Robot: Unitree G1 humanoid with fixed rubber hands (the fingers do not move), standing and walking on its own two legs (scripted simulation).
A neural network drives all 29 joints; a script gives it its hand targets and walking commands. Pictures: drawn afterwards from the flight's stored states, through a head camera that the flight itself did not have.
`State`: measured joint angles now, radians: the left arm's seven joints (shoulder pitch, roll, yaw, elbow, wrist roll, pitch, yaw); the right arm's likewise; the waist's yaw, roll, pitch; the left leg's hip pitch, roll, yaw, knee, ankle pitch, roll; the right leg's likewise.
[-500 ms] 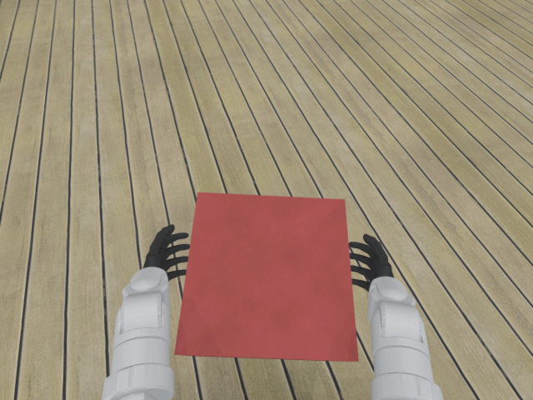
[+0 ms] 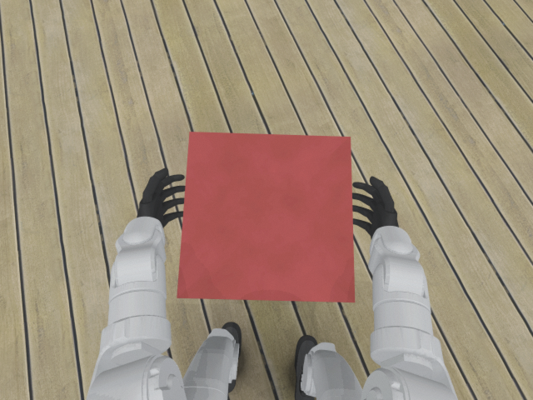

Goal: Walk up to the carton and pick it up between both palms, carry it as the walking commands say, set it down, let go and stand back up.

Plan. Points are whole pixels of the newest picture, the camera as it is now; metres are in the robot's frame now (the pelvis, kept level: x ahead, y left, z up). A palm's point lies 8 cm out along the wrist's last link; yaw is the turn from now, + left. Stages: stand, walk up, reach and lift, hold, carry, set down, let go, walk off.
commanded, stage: set down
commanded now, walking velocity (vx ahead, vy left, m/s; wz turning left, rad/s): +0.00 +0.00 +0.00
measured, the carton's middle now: (267, 220) +0.39 +0.04 -0.14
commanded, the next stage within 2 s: none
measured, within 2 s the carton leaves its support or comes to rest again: neither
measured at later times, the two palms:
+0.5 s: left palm (171, 215) +0.39 +0.22 -0.14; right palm (364, 223) +0.40 -0.14 -0.14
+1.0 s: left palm (185, 216) +0.41 +0.22 -0.23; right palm (351, 225) +0.43 -0.14 -0.23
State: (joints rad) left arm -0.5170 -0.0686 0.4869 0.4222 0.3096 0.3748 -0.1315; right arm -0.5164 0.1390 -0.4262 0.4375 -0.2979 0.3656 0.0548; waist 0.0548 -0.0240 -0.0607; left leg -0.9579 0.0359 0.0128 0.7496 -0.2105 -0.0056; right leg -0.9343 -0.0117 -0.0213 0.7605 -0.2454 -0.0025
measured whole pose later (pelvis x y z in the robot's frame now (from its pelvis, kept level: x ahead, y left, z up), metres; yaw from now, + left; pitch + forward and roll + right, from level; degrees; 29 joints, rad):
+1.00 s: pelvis -0.04 +0.01 -0.15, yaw -1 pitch +48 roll -1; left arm -0.87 0.05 0.48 0.55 0.25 0.41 -0.08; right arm -0.86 0.05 -0.49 0.49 -0.25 0.40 0.01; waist 0.04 -0.03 -0.26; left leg -1.86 0.04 0.00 1.39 -0.37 0.01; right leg -1.84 0.00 0.00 1.40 -0.40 0.02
